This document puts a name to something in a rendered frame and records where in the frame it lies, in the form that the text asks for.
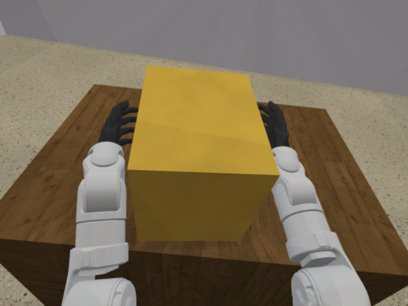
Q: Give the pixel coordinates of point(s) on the carton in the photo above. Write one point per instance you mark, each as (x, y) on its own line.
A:
(201, 164)

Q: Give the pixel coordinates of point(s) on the robot right upper arm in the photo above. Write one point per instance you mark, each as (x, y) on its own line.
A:
(335, 285)

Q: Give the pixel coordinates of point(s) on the right robot hand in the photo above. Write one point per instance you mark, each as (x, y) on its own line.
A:
(276, 128)

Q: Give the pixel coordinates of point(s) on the robot left upper arm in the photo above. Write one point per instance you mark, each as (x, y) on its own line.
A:
(102, 292)

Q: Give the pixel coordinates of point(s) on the robot left forearm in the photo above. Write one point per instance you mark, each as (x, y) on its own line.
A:
(100, 245)

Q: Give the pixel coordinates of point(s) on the pedestal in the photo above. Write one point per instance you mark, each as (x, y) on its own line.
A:
(38, 222)

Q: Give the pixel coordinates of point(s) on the robot right forearm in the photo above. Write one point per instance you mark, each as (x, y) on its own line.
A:
(309, 239)

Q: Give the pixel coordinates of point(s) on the left robot hand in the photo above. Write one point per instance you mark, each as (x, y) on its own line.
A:
(112, 131)

